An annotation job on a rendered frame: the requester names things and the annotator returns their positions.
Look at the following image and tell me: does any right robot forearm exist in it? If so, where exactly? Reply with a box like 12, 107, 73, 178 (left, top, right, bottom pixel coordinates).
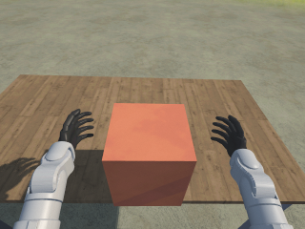
229, 149, 294, 229

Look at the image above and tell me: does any carton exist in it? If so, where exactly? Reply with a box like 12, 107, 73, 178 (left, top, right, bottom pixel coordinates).
102, 103, 197, 206

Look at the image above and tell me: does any left robot hand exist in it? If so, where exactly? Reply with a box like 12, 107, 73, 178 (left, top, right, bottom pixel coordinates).
58, 109, 94, 150

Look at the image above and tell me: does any right robot hand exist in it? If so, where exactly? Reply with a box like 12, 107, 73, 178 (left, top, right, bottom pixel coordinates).
211, 114, 247, 157

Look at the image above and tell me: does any left robot forearm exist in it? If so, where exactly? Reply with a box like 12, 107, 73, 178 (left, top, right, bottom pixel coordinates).
12, 141, 75, 229

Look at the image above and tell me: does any table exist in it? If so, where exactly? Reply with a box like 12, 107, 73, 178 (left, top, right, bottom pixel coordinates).
0, 74, 305, 229

